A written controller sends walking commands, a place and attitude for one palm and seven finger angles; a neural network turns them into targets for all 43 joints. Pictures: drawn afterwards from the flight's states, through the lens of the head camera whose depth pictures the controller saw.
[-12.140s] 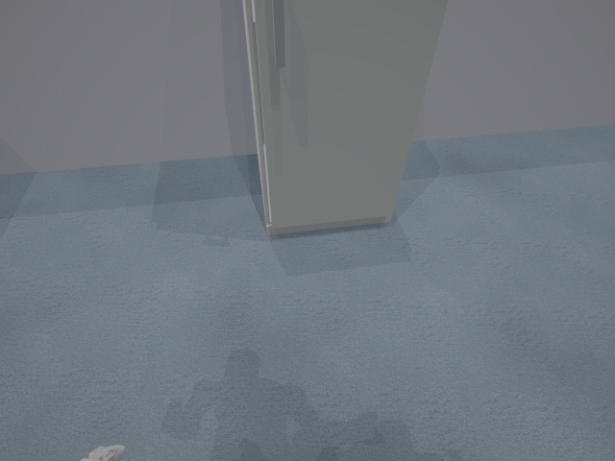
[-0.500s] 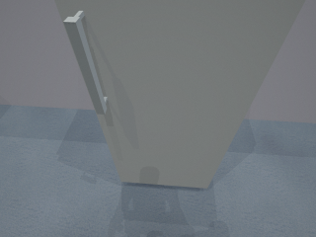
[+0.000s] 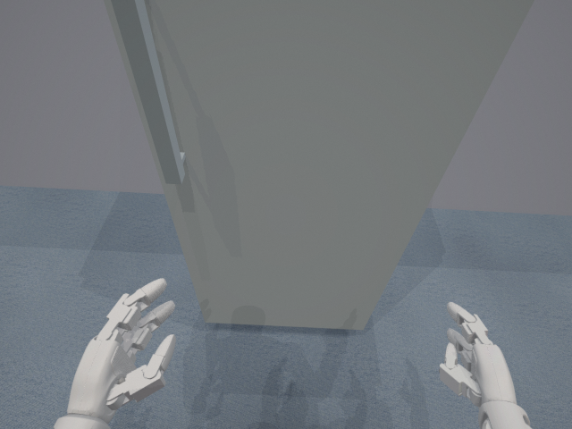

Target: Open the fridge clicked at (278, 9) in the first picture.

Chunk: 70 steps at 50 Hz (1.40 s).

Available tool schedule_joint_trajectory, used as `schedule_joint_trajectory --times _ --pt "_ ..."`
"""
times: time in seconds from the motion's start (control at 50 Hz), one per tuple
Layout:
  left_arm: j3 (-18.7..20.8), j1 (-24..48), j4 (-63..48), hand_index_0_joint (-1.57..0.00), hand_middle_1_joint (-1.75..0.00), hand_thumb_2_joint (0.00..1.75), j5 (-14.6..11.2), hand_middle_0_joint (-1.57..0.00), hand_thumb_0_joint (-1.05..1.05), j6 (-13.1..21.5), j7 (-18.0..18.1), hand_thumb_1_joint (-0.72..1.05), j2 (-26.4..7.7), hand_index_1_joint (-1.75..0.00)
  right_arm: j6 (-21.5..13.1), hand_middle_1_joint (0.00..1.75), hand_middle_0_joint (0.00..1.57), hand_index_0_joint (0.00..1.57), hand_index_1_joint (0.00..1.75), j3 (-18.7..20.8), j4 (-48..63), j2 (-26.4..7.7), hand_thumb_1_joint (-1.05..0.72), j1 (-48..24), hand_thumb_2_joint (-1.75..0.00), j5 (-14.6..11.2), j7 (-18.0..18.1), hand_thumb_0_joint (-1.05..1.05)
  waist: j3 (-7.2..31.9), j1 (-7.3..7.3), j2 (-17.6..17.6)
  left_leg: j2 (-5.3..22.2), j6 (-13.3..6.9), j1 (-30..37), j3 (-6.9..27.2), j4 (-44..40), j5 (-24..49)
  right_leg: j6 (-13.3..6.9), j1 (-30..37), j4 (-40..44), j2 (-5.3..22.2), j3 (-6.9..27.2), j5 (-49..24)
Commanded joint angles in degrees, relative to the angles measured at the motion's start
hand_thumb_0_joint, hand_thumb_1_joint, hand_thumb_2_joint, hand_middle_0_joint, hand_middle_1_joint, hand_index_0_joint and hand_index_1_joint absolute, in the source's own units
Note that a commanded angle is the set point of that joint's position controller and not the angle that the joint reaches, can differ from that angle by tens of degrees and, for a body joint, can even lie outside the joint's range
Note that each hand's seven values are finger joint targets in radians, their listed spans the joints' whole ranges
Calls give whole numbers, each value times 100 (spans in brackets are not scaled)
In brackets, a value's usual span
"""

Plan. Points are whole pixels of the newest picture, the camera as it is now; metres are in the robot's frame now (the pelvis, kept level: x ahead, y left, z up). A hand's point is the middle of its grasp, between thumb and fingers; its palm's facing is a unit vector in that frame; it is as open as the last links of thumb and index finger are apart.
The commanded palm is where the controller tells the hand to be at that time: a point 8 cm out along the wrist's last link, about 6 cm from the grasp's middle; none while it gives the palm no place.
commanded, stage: raise the hand to about handle height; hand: left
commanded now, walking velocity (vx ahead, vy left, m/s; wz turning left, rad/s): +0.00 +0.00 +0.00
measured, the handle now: (160, 95) +0.51 +0.22 +0.21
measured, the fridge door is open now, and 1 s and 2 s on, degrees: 0 0 0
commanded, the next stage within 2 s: move the hooked fingers beside the handle in 1.72 s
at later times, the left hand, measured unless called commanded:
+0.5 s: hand (72, 306) +0.23 +0.26 +0.11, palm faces +0.11 -0.99 -0.06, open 11.4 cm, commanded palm +0.19 +0.30 +0.12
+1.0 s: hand (14, 232) +0.26 +0.29 +0.19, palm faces +0.11 -0.99 -0.10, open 13.8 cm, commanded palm +0.22 +0.33 +0.20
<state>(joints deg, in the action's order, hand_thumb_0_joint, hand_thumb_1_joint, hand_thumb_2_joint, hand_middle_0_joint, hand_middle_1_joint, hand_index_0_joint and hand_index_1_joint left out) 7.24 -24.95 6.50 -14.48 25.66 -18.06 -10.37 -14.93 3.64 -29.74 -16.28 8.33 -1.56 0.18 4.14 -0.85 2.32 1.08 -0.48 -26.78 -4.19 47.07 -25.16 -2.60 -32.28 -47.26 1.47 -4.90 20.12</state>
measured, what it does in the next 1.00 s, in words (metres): stands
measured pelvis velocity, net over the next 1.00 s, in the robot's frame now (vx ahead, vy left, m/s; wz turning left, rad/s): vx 0.02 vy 0.02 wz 0.05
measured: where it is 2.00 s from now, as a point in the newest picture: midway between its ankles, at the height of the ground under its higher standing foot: outside the picture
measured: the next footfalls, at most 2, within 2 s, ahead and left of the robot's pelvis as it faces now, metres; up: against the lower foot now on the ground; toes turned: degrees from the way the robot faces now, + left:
none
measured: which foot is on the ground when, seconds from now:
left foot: down 0.00-1.00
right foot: down 0.00-1.00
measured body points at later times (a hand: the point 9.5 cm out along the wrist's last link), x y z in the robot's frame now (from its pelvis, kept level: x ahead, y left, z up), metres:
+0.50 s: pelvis +0.01 +0.03 +0.01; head +0.02 +0.03 +0.46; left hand +0.22 +0.31 +0.11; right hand +0.17 -0.18 -0.07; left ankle -0.01 +0.11 -0.70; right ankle +0.04 -0.09 -0.70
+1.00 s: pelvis +0.02 +0.02 +0.03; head +0.00 +0.00 +0.48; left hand +0.25 +0.35 +0.20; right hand +0.23 -0.18 -0.03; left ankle -0.01 +0.11 -0.70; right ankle +0.04 -0.09 -0.70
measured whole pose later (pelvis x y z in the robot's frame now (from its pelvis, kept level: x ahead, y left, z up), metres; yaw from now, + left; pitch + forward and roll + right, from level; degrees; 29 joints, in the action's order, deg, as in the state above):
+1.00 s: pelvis +0.02 +0.02 +0.03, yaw +3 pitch -2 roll -1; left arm 23.5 0.2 0.3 -18.9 -7.6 -22.9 -23.8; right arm -16.5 -5.1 -34.7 -14.9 11.7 -3.7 5.3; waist 0.5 4.0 -3.6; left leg -0.5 -1.8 -9.8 -1.4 31.3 -19.3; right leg -0.7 -12.8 -29.4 1.9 -7.6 14.1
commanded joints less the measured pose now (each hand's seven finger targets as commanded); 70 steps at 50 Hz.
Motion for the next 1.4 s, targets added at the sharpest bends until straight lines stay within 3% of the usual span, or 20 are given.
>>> schedule_joint_trajectory --times 0.0,0.02,0.04,0.08,0.16,0.2,0.26,0.34,0.44,0.52,0.56,0.64,0.74,0.86,0.94,1.04,1.1,1.22,1.28,1.38 --pt "870 -2 -2358 -23 -60 70 -270 -23 0 158 378 43 -870 -60 -78 30 20 20 30 58 1214 -402 -90 -224 -90 -38 142 0 835 390 -762 -322 -65 -515 134 -470 898 108 861 763 71 563 -88" --pt "855 340 -2857 -24 -62 69 -204 -24 0 308 607 41 -906 -62 -107 30 20 20 30 37 1146 -340 -90 2 -90 -6 171 0 1011 293 -1053 -258 -72 -276 229 -448 1071 88 801 632 4 476 -352" --pt "705 953 -3444 -24 -63 68 -154 -24 0 509 781 39 -948 -63 -135 30 20 20 30 -18 1078 -375 -90 167 -90 61 191 0 981 98 -922 -197 -83 -186 385 -395 1118 94 608 472 -80 379 -498" --pt "218 873 -3571 -24 -66 66 62 -24 0 813 913 34 -669 -66 -207 30 20 20 30 -76 844 -360 -90 376 -90 67 228 0 1033 -75 -1134 -123 -83 94 519 -326 1329 46 340 350 -141 252 -701" --pt "-303 1456 -3013 -25 -72 62 122 -25 0 759 402 25 -725 -72 -400 30 20 20 30 -222 555 -574 -90 353 -90 -29 328 0 489 -427 -874 -18 -104 29 794 -357 883 89 -1 486 -152 172 -347" --pt "-137 1214 -2378 -25 -75 60 152 -25 0 221 109 20 -965 -75 -435 30 20 20 30 -232 575 -619 -90 302 -90 -98 396 0 412 -312 -504 -24 -105 -195 868 -584 457 109 225 665 -139 164 3" --pt "499 572 -1639 -25 -80 57 23 -25 0 -970 -156 13 -1252 -80 -341 30 20 20 30 -265 690 -590 -90 84 -90 -208 453 0 615 128 -325 -75 -54 -225 814 -953 706 99 920 846 -83 75 -254" --pt "1577 403 -2335 -26 -86 53 -529 -26 0 -1814 162 4 -1556 -86 -258 30 20 20 30 -385 863 -343 -90 -325 -90 -150 463 0 1091 627 -180 -90 60 37 789 -1224 1676 106 1820 852 -69 -97 -1060" --pt "1490 851 -3252 -27 -93 48 -536 -27 0 -1368 631 -8 -1366 -93 -487 30 20 20 30 -419 666 -321 -90 18 -90 -66 338 0 725 471 -535 6 239 455 727 -1384 2346 70 1611 953 -162 -166 -1391" --pt "916 1357 -2829 -28 -99 44 -282 -28 0 -1312 325 -17 -1174 -99 -660 30 20 20 30 -364 422 -504 -90 266 -90 -128 355 0 491 135 -795 46 198 747 733 -1416 2056 123 1281 1167 -144 -92 -1153" --pt "926 1807 -2593 -28 -102 42 -312 -28 0 -1532 49 -22 -1370 -102 -685 30 20 20 30 -355 358 -611 -90 243 -90 -172 457 0 367 76 -625 30 106 756 754 -1513 1704 129 1368 1332 -123 -52 -1014" --pt "1659 2426 -2634 -29 -108 38 -362 -29 0 -1868 -116 -31 -2218 -108 -726 30 20 20 30 -394 359 -652 -90 104 -90 -174 619 0 651 294 -661 -11 32 1056 839 -1747 1717 99 1839 1527 -90 -18 -1000" --pt "2217 2716 -2694 -29 -115 33 -620 -29 0 -1981 -45 -43 -2473 -115 -727 30 20 20 30 -511 325 -525 -90 -1 -90 -140 594 0 705 498 -1031 -4 195 1490 841 -1921 2817 55 2330 1653 -117 -80 -1813" --pt "1877 3341 -1591 -30 -120 30 -628 -30 0 -2756 -412 -50 -2233 -120 -549 30 20 20 30 -554 244 -596 -90 -92 -90 -263 586 0 -87 354 -832 -24 84 1396 710 -2178 2247 86 2157 1993 -104 -26 -1698" --pt "2000 3931 -1665 -30 -120 30 -519 -30 0 -3196 -582 -50 -2640 -120 -398 30 20 20 30 -591 396 -604 -90 -203 -90 -282 619 0 281 373 -536 -60 -48 1566 712 -2212 2112 94 2373 2116 -104 41 -1619" --pt "2804 4712 -2176 -30 -120 30 -633 -30 0 -2959 -581 -50 -3497 -120 -335 30 20 20 30 -676 465 -504 -90 -390 -90 -222 629 0 1026 483 -660 -133 -75 1890 694 -2230 2352 98 2922 2209 -105 138 -1882" --pt "2788 4907 -1560 -30 -120 30 -663 -30 0 -2953 -629 -50 -3406 -120 -313 30 20 20 30 -681 327 -499 -90 -362 -90 -263 649 0 652 401 -725 -132 -80 1866 666 -2340 2221 97 2734 2330 -102 99 -1837" --pt "2269 5170 -147 -30 -120 30 -513 -30 0 -3704 -966 -50 -3253 -120 -196 30 20 20 30 -649 304 -672 -90 -358 -90 -375 635 0 56 319 -538 -126 -122 1518 647 -2363 1683 128 2356 2481 16 262 -1282" --pt "2228 4968 -448 -30 -120 30 -545 -30 0 -3790 -1144 -50 -3221 -120 -133 30 20 20 30 -602 478 -698 -90 -424 -90 -395 558 0 576 377 -356 -140 -138 1580 603 -2192 1915 160 2605 2323 73 359 -1587" --pt "3083 4912 -1668 -30 -120 30 -744 -30 0 -3247 -938 -50 -3847 -120 -159 30 20 20 30 -592 661 -571 -90 -541 -90 -311 496 0 1319 549 -510 -173 -153 1738 553 -2106 2268 172 3132 2210 78 427 -1968"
